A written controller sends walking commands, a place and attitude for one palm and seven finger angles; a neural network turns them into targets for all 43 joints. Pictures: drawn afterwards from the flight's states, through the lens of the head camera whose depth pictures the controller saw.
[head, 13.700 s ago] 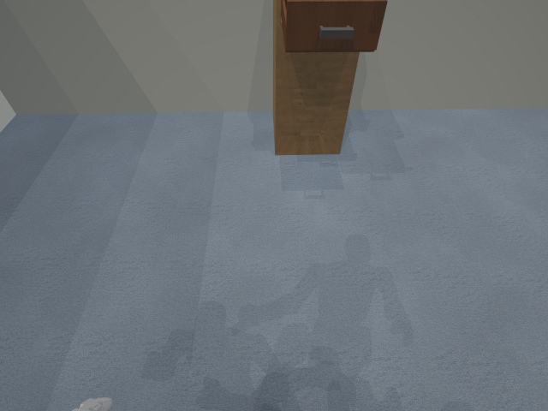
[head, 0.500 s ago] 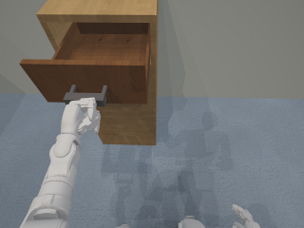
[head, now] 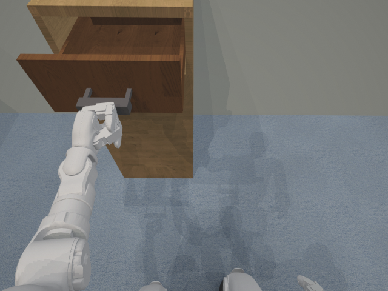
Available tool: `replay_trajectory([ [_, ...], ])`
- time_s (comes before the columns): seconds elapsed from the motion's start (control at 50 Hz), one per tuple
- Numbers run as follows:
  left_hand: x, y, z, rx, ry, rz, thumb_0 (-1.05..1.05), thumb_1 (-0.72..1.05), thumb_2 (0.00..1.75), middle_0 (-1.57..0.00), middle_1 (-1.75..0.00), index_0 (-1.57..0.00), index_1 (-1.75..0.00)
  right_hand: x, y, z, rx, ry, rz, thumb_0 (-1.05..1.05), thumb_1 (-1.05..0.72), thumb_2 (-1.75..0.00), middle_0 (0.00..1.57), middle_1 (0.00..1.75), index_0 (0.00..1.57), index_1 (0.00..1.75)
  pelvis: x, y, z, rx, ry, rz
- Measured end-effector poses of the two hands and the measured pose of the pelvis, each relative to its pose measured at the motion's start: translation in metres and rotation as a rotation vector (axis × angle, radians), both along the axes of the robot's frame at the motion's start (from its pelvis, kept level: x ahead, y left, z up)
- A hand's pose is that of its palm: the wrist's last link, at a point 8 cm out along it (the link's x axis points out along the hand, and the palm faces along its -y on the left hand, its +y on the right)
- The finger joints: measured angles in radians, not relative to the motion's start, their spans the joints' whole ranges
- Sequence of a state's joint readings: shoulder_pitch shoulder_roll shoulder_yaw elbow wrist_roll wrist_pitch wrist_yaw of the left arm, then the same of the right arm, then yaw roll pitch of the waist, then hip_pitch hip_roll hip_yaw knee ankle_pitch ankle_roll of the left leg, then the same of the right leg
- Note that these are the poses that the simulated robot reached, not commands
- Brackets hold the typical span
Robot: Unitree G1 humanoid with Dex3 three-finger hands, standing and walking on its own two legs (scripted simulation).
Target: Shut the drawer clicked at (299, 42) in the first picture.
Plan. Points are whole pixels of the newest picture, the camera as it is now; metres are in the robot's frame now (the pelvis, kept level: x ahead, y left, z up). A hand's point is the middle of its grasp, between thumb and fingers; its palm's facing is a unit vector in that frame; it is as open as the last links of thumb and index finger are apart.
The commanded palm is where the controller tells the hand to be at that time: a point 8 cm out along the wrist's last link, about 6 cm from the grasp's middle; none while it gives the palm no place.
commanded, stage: push the drawer shut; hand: left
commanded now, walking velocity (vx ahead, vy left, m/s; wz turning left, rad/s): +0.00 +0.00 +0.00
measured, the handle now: (106, 99) +0.51 +0.20 +0.08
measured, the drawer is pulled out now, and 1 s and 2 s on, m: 0.16 0.03 0.00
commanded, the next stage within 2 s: pull the fist back off the drawer in 1.44 s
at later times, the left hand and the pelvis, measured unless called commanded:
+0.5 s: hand (122, 105) +0.49 +0.17 +0.07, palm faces -0.03 -1.00 -0.02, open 2.9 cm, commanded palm +0.49 +0.21 +0.08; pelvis -0.01 +0.01 -0.01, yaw -1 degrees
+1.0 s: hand (127, 85) +0.56 +0.16 +0.07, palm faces -0.01 -1.00 -0.02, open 2.9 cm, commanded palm +0.55 +0.20 +0.08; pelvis +0.01 +0.01 -0.02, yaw -1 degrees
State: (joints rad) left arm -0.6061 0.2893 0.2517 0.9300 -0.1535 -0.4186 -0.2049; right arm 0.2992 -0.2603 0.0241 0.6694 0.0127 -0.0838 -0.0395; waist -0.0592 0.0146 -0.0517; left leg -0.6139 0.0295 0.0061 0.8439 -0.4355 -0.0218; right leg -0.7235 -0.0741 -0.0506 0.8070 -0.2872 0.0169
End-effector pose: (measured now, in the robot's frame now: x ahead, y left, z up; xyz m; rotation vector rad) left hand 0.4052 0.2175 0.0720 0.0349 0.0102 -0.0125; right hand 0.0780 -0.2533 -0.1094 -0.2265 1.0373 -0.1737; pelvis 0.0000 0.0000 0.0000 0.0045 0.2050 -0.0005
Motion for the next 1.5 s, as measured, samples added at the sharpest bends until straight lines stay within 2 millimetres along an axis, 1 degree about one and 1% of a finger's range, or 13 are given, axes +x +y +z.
replay_trajectory([
  [0.16, 0.021, 0.002, 0.000, -0.005, 0.006, -0.008, -0.03, 0.80, 0.95, -1.40, -1.60, -1.40, -1.60, -0.017, 0.001, -0.005, -0.007, 0.051, -0.008, 0.00, -0.90, -0.90, 0.20, 0.30, 0.20, 0.30, -0.004, 0.002, -0.005, -0.003, 0.029, 0.000],
  [0.48, 0.067, 0.003, 0.000, -0.016, 0.018, -0.014, -0.04, 0.79, 0.94, -1.40, -1.60, -1.40, -1.60, -0.074, -0.003, -0.009, -0.039, 0.210, -0.064, 0.00, -0.90, -0.90, 0.20, 0.30, 0.20, 0.30, -0.008, 0.007, -0.014, -0.014, 0.101, -0.008],
  [0.64, 0.090, 0.002, 0.000, -0.017, 0.027, -0.011, -0.04, 0.80, 0.93, -1.40, -1.60, -1.40, -1.60, -0.094, 0.000, -0.007, -0.047, 0.282, -0.088, 0.00, -0.90, -0.90, 0.20, 0.30, 0.20, 0.30, -0.006, 0.009, -0.017, -0.021, 0.134, -0.011],
  [0.78, 0.108, 0.001, 0.001, -0.018, 0.030, -0.006, -0.03, 0.80, 0.93, -1.39, -1.60, -1.40, -1.60, -0.103, 0.005, -0.005, -0.044, 0.325, -0.105, 0.00, -0.90, -0.90, 0.20, 0.30, 0.20, 0.30, -0.001, 0.012, -0.017, -0.026, 0.156, -0.013],
  [1.06, 0.141, -0.001, 0.002, -0.015, 0.043, 0.000, -0.03, 0.81, 0.94, -1.39, -1.60, -1.40, -1.60, -0.107, 0.014, -0.003, -0.042, 0.391, -0.115, 0.00, -0.90, -0.90, 0.20, 0.30, 0.20, 0.30, 0.008, 0.016, -0.019, -0.039, 0.196, -0.009],
  [1.22, 0.159, -0.003, 0.003, -0.014, 0.048, 0.001, -0.02, 0.83, 0.96, -1.39, -1.60, -1.40, -1.60, -0.114, 0.017, -0.002, -0.040, 0.444, -0.123, 0.00, -0.90, -0.90, 0.20, 0.30, 0.20, 0.30, 0.013, 0.016, -0.021, -0.046, 0.219, -0.006],
  [1.38, 0.161, 0.003, 0.001, -0.007, 0.061, 0.001, -0.06, 0.73, 0.99, -1.39, -1.60, -1.40, -1.60, -0.124, 0.018, -0.001, -0.044, 0.483, -0.117, 0.00, -0.90, -0.90, 0.20, 0.30, 0.20, 0.30, 0.010, 0.015, -0.024, -0.056, 0.235, 0.008],
  [1.5, 0.162, 0.003, 0.002, 0.000, 0.061, 0.010, -0.05, 0.71, 1.00, -1.39, -1.60, -1.40, -1.60, -0.132, 0.017, -0.001, -0.057, 0.489, -0.110, 0.00, -0.90, -0.90, 0.20, 0.30, 0.20, 0.30, 0.003, 0.014, -0.027, -0.062, 0.244, 0.018],
])
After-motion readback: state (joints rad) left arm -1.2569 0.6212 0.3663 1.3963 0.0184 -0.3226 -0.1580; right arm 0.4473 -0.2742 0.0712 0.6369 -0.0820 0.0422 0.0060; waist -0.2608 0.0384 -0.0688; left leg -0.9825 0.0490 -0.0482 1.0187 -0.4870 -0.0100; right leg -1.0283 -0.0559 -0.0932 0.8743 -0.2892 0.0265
